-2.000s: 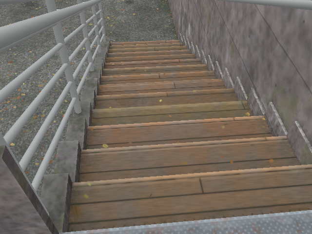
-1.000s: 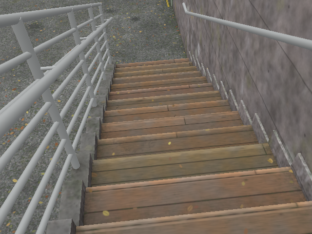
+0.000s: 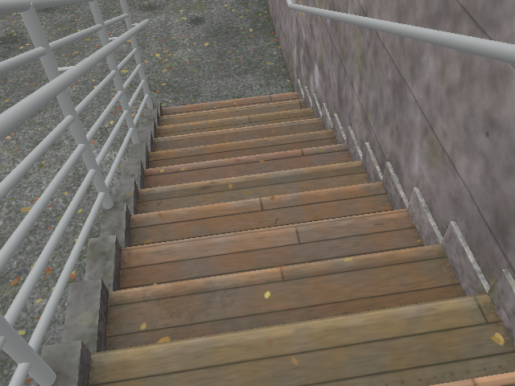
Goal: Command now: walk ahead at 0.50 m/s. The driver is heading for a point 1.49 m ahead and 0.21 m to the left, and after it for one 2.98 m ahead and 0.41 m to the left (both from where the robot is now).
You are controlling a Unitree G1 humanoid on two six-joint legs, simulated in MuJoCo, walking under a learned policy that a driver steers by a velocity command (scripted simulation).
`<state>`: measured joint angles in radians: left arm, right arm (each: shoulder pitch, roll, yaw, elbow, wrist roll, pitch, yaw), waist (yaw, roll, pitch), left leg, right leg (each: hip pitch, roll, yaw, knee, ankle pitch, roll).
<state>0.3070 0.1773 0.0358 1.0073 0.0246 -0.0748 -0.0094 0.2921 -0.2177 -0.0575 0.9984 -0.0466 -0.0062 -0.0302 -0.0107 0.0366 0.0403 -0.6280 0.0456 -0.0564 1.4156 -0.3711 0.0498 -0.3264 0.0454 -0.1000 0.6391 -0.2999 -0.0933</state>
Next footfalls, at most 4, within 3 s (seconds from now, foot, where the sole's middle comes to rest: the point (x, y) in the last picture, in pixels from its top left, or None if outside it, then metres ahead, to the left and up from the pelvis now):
0.38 left None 0.35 0.13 -0.91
0.78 right None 0.36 -0.07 -0.91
2.00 left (218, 368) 0.67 0.19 -1.06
2.52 right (264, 297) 1.00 0.04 -1.21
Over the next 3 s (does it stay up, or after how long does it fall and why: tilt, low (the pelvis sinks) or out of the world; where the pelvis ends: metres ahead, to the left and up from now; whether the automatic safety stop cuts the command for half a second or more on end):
stays up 1.13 0.16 -0.52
